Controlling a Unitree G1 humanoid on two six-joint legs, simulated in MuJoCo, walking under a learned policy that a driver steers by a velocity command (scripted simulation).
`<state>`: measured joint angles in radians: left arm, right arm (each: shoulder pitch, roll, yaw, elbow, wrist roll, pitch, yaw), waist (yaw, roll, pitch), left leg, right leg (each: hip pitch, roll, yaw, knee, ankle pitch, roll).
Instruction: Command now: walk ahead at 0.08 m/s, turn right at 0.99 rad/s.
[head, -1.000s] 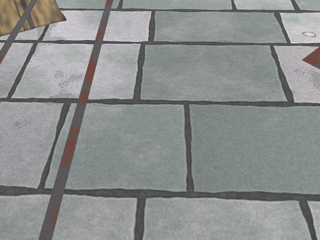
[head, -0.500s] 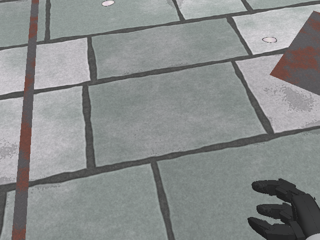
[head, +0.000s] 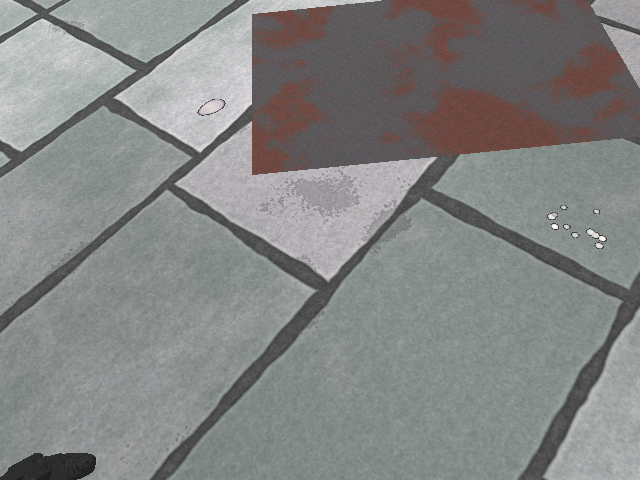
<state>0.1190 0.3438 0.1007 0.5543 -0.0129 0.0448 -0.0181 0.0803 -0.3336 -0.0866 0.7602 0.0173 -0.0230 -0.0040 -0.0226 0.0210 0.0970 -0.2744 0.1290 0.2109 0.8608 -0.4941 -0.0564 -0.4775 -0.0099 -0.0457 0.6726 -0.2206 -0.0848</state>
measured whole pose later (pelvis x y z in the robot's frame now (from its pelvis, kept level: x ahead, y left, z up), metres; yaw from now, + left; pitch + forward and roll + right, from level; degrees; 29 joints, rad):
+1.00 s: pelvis +0.06 +0.03 +0.03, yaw +27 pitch +4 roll +0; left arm 0.25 0.26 0.07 0.67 0.01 -0.04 0.04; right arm 0.20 -0.33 -0.10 0.63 0.03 0.04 0.01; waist 0.04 0.03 -0.03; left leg -0.61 0.08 -0.03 1.08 -0.28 -0.08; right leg -0.17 -0.04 -0.13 0.34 -0.23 -0.03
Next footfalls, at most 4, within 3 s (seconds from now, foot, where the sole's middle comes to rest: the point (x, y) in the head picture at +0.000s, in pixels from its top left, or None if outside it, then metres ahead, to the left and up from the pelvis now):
0.36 left None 0.11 0.16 -0.75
0.70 right None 0.12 -0.07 -0.75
1.20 left None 0.09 0.25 -0.75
1.60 right None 0.38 0.27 -0.75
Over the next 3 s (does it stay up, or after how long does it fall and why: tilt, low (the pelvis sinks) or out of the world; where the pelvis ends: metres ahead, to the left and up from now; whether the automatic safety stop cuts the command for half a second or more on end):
stays up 0.58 0.49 0.02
